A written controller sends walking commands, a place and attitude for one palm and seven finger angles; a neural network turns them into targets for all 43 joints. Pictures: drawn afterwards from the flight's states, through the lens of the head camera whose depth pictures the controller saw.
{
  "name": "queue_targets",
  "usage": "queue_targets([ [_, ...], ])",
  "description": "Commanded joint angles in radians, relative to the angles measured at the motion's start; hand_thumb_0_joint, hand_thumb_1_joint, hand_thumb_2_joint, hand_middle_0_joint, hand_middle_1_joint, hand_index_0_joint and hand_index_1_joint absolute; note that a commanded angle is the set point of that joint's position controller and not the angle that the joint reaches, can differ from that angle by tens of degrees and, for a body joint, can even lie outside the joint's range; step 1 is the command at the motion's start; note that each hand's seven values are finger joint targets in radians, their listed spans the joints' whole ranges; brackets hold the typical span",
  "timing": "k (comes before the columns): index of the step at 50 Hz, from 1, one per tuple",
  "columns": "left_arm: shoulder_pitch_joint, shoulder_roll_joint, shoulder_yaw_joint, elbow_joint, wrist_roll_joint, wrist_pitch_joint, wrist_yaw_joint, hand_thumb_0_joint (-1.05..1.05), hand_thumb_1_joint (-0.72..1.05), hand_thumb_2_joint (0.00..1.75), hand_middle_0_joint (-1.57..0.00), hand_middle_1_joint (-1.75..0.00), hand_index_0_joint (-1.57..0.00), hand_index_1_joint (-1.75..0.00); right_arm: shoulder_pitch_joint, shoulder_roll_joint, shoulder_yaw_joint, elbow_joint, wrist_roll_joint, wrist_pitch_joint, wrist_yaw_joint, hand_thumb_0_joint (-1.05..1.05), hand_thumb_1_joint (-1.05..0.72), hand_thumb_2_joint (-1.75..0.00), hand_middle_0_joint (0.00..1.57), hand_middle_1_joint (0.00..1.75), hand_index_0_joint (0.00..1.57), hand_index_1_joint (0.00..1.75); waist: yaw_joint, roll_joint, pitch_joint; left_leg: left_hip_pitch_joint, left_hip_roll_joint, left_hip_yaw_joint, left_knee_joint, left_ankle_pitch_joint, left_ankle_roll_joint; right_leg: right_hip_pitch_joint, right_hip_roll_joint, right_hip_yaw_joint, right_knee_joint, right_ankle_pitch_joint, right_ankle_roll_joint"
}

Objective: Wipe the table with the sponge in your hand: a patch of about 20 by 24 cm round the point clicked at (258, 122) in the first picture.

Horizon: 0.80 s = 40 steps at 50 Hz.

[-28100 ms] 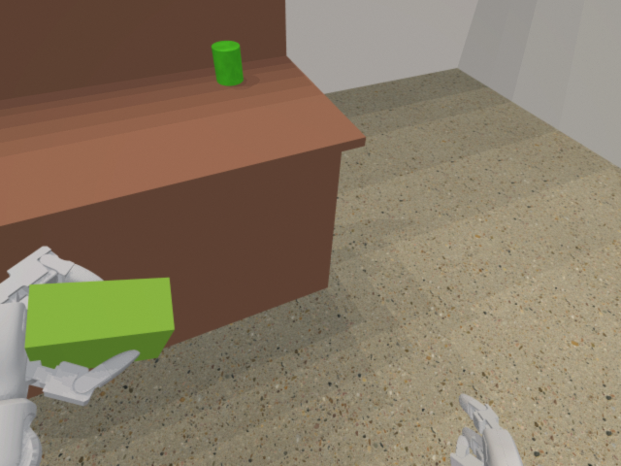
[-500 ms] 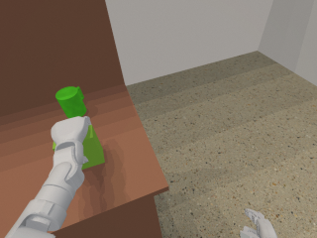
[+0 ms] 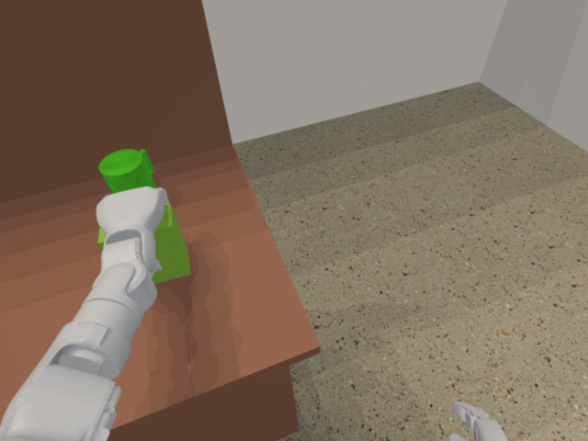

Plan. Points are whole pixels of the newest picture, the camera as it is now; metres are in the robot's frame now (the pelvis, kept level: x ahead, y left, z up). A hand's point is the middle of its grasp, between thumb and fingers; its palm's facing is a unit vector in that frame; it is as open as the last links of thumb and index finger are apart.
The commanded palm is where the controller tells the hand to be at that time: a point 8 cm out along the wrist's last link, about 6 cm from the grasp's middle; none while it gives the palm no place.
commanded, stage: wipe forward along the middle lane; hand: left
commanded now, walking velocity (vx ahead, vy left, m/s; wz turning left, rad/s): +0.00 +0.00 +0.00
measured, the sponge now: (152, 255) +0.38 +0.26 +0.02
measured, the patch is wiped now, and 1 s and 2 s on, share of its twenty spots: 0.90 0.90 0.90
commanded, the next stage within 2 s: slide back across to the first lane in 0.20 s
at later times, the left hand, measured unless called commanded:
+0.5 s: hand (144, 221) +0.42 +0.28 +0.06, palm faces -0.05 -0.04 -1.00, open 9.8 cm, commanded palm +0.39 +0.29 +0.11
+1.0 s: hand (104, 230) +0.40 +0.33 +0.06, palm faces -0.07 -0.05 -1.00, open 9.8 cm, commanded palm +0.36 +0.34 +0.11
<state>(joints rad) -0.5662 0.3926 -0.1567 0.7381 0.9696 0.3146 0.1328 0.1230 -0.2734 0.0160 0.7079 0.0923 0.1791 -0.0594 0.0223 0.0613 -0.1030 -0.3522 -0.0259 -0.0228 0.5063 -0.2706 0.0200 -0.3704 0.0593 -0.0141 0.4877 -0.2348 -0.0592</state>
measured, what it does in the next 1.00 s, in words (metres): stands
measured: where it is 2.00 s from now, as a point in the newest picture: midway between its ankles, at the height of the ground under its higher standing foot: outside the picture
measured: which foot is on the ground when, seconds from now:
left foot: down 0.00-1.00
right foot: down 0.00-1.00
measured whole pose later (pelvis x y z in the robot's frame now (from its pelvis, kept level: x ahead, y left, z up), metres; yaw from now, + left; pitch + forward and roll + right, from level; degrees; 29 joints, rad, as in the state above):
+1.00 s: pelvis +0.03 +0.02 +0.00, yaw +0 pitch +7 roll -1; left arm -0.45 0.50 -0.04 0.63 0.96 0.20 0.09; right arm 0.12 -0.29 0.00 0.68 0.09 0.18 -0.03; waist 0.03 0.06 -0.08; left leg -0.28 -0.04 -0.02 0.46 -0.29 0.05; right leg -0.29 0.05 0.00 0.41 -0.24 -0.03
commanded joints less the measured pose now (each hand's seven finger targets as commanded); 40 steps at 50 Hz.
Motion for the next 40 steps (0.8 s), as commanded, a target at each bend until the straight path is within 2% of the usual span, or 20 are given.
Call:
queue_targets([
  [1, -0.288, 0.188, 0.049, -0.013, 0.027, -0.006, 0.027, 0.00, 0.10, 1.30, -1.20, -1.60, -1.20, -1.60, -0.073, -0.133, -0.042, -0.125, 0.000, -0.028, -0.002, 0.00, -0.90, -0.90, 0.20, 0.30, 0.20, 0.30, -0.018, -0.121, -0.191, 0.004, -0.011, 0.002, -0.044, 0.145, 0.034, 0.156, -0.042, 0.058, -0.060, 0.203, -0.003],
  [7, -0.351, 0.170, 0.034, 0.038, 0.037, -0.024, 0.043, 0.00, 0.10, 1.30, -1.20, -1.60, -1.20, -1.60, -0.046, -0.135, -0.049, -0.111, -0.004, -0.027, 0.002, 0.00, -0.90, -0.90, 0.20, 0.30, 0.20, 0.30, -0.030, -0.106, -0.206, 0.012, -0.006, -0.001, -0.034, 0.165, 0.032, 0.123, -0.039, 0.046, -0.051, 0.207, -0.006],
  [9, -0.376, 0.170, 0.033, 0.060, 0.037, -0.024, 0.050, 0.00, 0.10, 1.30, -1.20, -1.60, -1.20, -1.60, -0.039, -0.137, -0.049, -0.103, -0.005, -0.025, 0.004, 0.00, -0.90, -0.90, 0.20, 0.30, 0.20, 0.30, -0.038, -0.120, -0.205, 0.011, -0.003, -0.002, -0.031, 0.172, 0.032, 0.115, -0.040, 0.045, -0.051, 0.219, -0.005],
  [10, -0.412, 0.143, 0.016, 0.043, 0.033, -0.030, 0.050, 0.00, 0.10, 1.30, -1.20, -1.60, -1.20, -1.60, -0.040, -0.131, -0.051, -0.104, -0.003, -0.027, 0.005, 0.00, -0.90, -0.90, 0.20, 0.30, 0.20, 0.30, -0.043, -0.100, -0.220, 0.021, -0.001, -0.006, -0.034, 0.189, 0.029, 0.110, -0.039, 0.040, -0.046, 0.226, -0.007],
  [13, -0.405, 0.204, 0.059, 0.096, 0.036, -0.031, 0.062, 0.00, 0.10, 1.30, -1.20, -1.60, -1.20, -1.60, -0.015, -0.141, -0.051, -0.087, -0.008, -0.024, 0.006, 0.00, -0.90, -0.90, 0.20, 0.30, 0.20, 0.30, -0.038, -0.114, -0.234, 0.004, -0.002, -0.003, -0.026, 0.188, 0.031, 0.126, -0.039, 0.043, -0.043, 0.241, -0.005],
  [15, -0.436, 0.174, 0.035, 0.098, 0.034, -0.034, 0.060, 0.00, 0.10, 1.30, -1.20, -1.60, -1.20, -1.60, -0.016, -0.136, -0.052, -0.089, -0.005, -0.022, 0.009, 0.00, -0.90, -0.90, 0.20, 0.30, 0.20, 0.30, -0.046, -0.112, -0.239, 0.004, 0.001, -0.009, -0.030, 0.205, 0.029, 0.123, -0.040, 0.039, -0.039, 0.249, -0.008],
  [18, -0.370, 0.255, 0.104, 0.065, 0.037, -0.042, 0.067, 0.00, 0.10, 1.30, -1.20, -1.60, -1.20, -1.60, -0.010, -0.143, -0.057, -0.096, -0.010, -0.018, 0.013, 0.00, -0.90, -0.90, 0.20, 0.30, 0.20, 0.30, -0.007, -0.090, -0.297, 0.025, -0.002, -0.004, -0.028, 0.240, 0.031, 0.189, -0.040, 0.047, -0.035, 0.298, -0.011],
  [20, -0.357, 0.240, 0.100, 0.003, 0.028, -0.045, 0.066, 0.00, 0.10, 1.30, -1.20, -1.60, -1.20, -1.60, -0.030, -0.136, -0.059, -0.113, -0.006, -0.016, 0.017, 0.00, -0.90, -0.90, 0.20, 0.30, 0.20, 0.30, -0.002, -0.069, -0.314, 0.043, -0.002, -0.006, -0.035, 0.283, 0.031, 0.217, -0.041, 0.046, -0.034, 0.337, -0.013],
  [21, -0.336, 0.240, 0.096, 0.007, 0.028, -0.040, 0.067, 0.00, 0.10, 1.30, -1.20, -1.60, -1.20, -1.60, -0.024, -0.139, -0.058, -0.111, -0.005, -0.015, 0.018, 0.00, -0.90, -0.90, 0.20, 0.30, 0.20, 0.30, -0.005, -0.087, -0.279, 0.045, -0.001, -0.008, -0.039, 0.271, 0.033, 0.207, -0.038, 0.042, -0.041, 0.319, -0.012],
  [22, -0.328, 0.277, 0.126, 0.002, 0.025, -0.035, 0.070, 0.00, 0.10, 1.30, -1.20, -1.60, -1.20, -1.60, -0.028, -0.144, -0.057, -0.109, -0.005, -0.014, 0.020, 0.00, -0.90, -0.90, 0.20, 0.30, 0.20, 0.30, -0.001, -0.086, -0.262, 0.042, 0.000, -0.005, -0.046, 0.261, 0.036, 0.211, -0.038, 0.045, -0.049, 0.316, -0.011],
  [23, -0.315, 0.306, 0.143, -0.008, 0.027, -0.028, 0.070, 0.00, 0.10, 1.30, -1.20, -1.60, -1.20, -1.60, -0.038, -0.146, -0.055, -0.113, -0.003, -0.012, 0.018, 0.00, -0.90, -0.90, 0.20, 0.30, 0.20, 0.30, 0.007, -0.088, -0.260, 0.034, -0.006, -0.006, -0.056, 0.244, 0.037, 0.226, -0.038, 0.049, -0.056, 0.292, -0.010],
  [25, -0.357, 0.294, 0.126, -0.062, 0.029, -0.025, 0.066, 0.00, 0.10, 1.30, -1.20, -1.60, -1.20, -1.60, -0.052, -0.141, -0.054, -0.121, 0.001, -0.016, 0.018, 0.00, -0.90, -0.90, 0.20, 0.30, 0.20, 0.30, 0.001, -0.058, -0.258, 0.057, -0.002, -0.010, -0.070, 0.253, 0.036, 0.222, -0.038, 0.039, -0.060, 0.273, -0.014],
  [26, -0.316, 0.322, 0.147, -0.050, 0.031, -0.016, 0.067, 0.00, 0.10, 1.30, -1.20, -1.60, -1.20, -1.60, -0.048, -0.146, -0.054, -0.119, -0.001, -0.017, 0.018, 0.00, -0.90, -0.90, 0.20, 0.30, 0.20, 0.30, 0.011, -0.058, -0.242, 0.058, -0.005, -0.012, -0.071, 0.248, 0.037, 0.224, -0.035, 0.040, -0.064, 0.259, -0.015],
  [28, -0.297, 0.349, 0.161, -0.044, 0.036, -0.006, 0.061, 0.00, 0.10, 1.30, -1.20, -1.60, -1.20, -1.60, -0.053, -0.150, -0.049, -0.116, -0.001, -0.016, 0.017, 0.00, -0.90, -0.90, 0.20, 0.30, 0.20, 0.30, 0.013, -0.070, -0.231, 0.055, -0.006, -0.008, -0.078, 0.249, 0.037, 0.236, -0.036, 0.042, -0.071, 0.269, -0.015],
  [30, -0.265, 0.326, 0.151, -0.075, 0.025, -0.004, 0.049, 0.00, 0.10, 1.30, -1.20, -1.60, -1.20, -1.60, -0.062, -0.147, -0.051, -0.125, 0.002, -0.018, 0.018, 0.00, -0.90, -0.90, 0.20, 0.30, 0.20, 0.30, 0.017, -0.070, -0.254, 0.069, -0.007, -0.010, -0.083, 0.282, 0.034, 0.263, -0.037, 0.042, -0.070, 0.304, -0.016],
  [31, -0.257, 0.325, 0.145, -0.082, 0.023, -0.004, 0.043, 0.00, 0.10, 1.30, -1.20, -1.60, -1.20, -1.60, -0.060, -0.149, -0.050, -0.125, 0.001, -0.019, 0.019, 0.00, -0.90, -0.90, 0.20, 0.30, 0.20, 0.30, 0.013, -0.055, -0.236, 0.081, -0.006, -0.010, -0.083, 0.276, 0.035, 0.251, -0.036, 0.039, -0.074, 0.295, -0.016],
  [33, -0.239, 0.349, 0.160, -0.087, 0.025, -0.005, 0.027, 0.00, 0.10, 1.30, -1.20, -1.60, -1.20, -1.60, -0.061, -0.154, -0.049, -0.127, 0.002, -0.018, 0.018, 0.00, -0.90, -0.90, 0.20, 0.30, 0.20, 0.30, 0.014, -0.069, -0.233, 0.082, -0.008, -0.010, -0.083, 0.280, 0.038, 0.261, -0.036, 0.042, -0.078, 0.310, -0.015],
  [35, -0.236, 0.317, 0.138, -0.132, 0.024, -0.017, 0.011, 0.00, 0.10, 1.30, -1.20, -1.60, -1.20, -1.60, -0.066, -0.149, -0.053, -0.139, 0.002, -0.021, 0.021, 0.00, -0.90, -0.90, 0.20, 0.30, 0.20, 0.30, 0.010, -0.044, -0.237, 0.106, -0.006, -0.015, -0.082, 0.320, 0.034, 0.257, -0.035, 0.038, -0.074, 0.336, -0.020],
  [37, -0.195, 0.325, 0.145, -0.142, 0.027, -0.029, 0.000, 0.00, 0.10, 1.30, -1.20, -1.60, -1.20, -1.60, -0.055, -0.152, -0.054, -0.139, -0.001, -0.024, 0.022, 0.00, -0.90, -0.90, 0.20, 0.30, 0.20, 0.30, 0.009, -0.052, -0.225, 0.123, -0.006, -0.016, -0.072, 0.341, 0.035, 0.248, -0.032, 0.034, -0.073, 0.356, -0.021],
  [40, -0.214, 0.334, 0.150, -0.186, 0.023, -0.048, -0.014, 0.00, 0.10, 1.30, -1.20, -1.60, -1.20, -1.60, -0.057, -0.152, -0.057, -0.143, 0.000, -0.024, 0.022, 0.00, -0.90, -0.90, 0.20, 0.30, 0.20, 0.30, 0.001, -0.044, -0.235, 0.134, -0.007, -0.017, -0.071, 0.357, 0.034, 0.251, -0.033, 0.038, -0.074, 0.372, -0.021],
])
